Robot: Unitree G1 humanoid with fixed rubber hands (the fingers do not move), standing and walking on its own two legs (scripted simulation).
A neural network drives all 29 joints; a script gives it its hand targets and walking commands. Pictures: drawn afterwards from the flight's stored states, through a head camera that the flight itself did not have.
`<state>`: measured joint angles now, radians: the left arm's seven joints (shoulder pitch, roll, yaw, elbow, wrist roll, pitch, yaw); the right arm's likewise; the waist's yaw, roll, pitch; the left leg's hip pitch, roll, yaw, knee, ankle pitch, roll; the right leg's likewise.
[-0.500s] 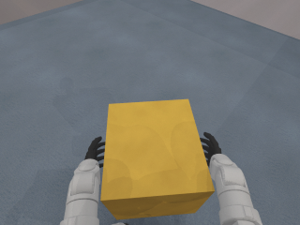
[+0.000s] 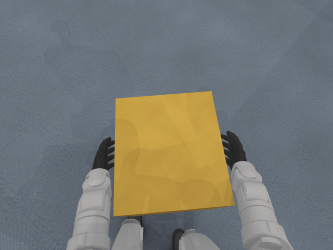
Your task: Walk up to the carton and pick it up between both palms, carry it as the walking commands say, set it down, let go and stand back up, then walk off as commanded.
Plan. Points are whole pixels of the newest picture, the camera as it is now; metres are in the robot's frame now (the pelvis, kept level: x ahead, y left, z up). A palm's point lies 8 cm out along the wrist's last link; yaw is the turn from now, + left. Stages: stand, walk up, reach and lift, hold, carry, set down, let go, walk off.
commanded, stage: set down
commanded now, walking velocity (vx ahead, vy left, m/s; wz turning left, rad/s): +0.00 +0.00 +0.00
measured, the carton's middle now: (168, 159) +0.34 -0.01 -0.14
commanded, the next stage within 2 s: none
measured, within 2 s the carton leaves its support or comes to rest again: neither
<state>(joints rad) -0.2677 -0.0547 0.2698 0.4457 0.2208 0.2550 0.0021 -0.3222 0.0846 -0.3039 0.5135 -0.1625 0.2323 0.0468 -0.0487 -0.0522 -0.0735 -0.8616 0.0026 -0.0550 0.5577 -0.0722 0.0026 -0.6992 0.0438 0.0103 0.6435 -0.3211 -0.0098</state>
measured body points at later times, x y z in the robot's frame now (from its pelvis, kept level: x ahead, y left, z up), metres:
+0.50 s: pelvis -0.04 +0.02 -0.08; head +0.18 +0.06 +0.32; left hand +0.36 +0.18 -0.18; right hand +0.37 -0.16 -0.15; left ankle +0.10 +0.12 -0.71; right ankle -0.02 -0.12 -0.71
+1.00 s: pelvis -0.05 +0.01 -0.15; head +0.21 +0.03 +0.22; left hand +0.39 +0.17 -0.27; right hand +0.39 -0.17 -0.24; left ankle +0.10 +0.12 -0.71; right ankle -0.02 -0.12 -0.71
